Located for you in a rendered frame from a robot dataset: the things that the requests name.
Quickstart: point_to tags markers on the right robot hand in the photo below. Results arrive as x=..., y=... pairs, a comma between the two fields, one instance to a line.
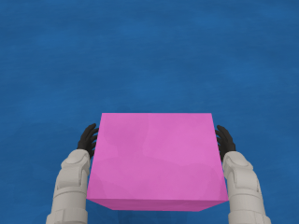
x=225, y=141

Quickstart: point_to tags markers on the right robot forearm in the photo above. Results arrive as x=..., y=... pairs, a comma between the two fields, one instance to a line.
x=244, y=191

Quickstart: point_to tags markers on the left robot forearm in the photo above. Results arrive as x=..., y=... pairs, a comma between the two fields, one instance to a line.
x=70, y=192

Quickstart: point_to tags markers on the left robot hand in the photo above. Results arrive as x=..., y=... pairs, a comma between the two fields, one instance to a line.
x=87, y=138

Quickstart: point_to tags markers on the carton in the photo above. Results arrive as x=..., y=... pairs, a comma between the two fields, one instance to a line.
x=157, y=162

